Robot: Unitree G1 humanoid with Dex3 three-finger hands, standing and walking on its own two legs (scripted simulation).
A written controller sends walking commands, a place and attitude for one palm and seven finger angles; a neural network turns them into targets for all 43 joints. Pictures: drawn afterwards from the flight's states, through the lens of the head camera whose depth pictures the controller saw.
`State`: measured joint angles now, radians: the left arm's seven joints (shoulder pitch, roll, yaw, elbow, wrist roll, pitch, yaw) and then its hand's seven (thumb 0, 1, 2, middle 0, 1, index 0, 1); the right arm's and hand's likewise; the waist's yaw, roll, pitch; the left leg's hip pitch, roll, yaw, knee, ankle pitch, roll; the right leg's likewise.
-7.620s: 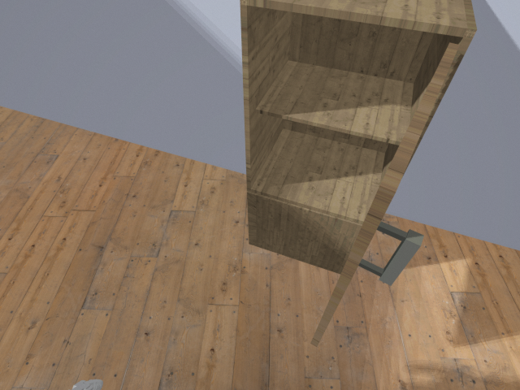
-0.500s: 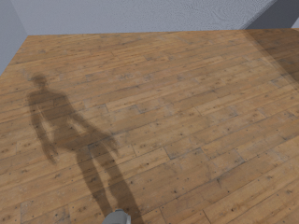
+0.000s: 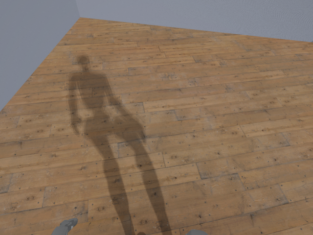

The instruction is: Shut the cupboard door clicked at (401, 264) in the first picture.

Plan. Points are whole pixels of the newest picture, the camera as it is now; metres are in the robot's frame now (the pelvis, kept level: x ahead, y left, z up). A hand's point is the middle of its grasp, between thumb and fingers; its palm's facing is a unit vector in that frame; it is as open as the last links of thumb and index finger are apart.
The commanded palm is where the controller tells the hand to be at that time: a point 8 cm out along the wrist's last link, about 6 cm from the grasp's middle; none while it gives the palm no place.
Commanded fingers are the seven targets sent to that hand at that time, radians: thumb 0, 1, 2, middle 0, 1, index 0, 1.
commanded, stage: walk to a spot facing it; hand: left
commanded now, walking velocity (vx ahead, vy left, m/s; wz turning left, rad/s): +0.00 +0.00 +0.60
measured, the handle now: out of the picture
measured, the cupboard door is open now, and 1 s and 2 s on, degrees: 79 79 79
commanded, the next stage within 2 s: none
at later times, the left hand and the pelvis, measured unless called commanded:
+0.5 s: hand out of the picture -0.02 +0.15 -0.15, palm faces +0.34 -0.90 -0.27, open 7.4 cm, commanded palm none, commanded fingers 0.00 0.90 0.90 -0.20 -0.30 -0.20 -0.30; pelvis -0.01 -0.05 +0.00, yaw +20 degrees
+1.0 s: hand out of the picture -0.03 +0.22 -0.15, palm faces +0.61 -0.74 -0.28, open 7.4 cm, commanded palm none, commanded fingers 0.00 0.90 0.90 -0.20 -0.30 -0.20 -0.30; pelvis +0.00 -0.03 +0.00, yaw +38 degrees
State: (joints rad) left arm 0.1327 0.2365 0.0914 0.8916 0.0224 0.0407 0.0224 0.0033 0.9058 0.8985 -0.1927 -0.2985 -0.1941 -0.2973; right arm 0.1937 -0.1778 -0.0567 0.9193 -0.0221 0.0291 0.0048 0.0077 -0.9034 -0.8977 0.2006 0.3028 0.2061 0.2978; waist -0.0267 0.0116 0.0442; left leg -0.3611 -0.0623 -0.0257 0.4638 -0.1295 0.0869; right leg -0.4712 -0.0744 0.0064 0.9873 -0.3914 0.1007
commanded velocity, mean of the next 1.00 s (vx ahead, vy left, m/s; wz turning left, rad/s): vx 0.00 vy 0.00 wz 0.60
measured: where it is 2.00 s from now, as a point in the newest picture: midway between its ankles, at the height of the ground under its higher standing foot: outside the picture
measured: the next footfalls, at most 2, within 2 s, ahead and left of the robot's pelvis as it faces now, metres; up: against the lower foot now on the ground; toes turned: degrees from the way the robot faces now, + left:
right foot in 0.18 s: +0.03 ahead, -0.16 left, +0.00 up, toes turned +7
left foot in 0.62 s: -0.05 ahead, +0.09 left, +0.00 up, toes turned +30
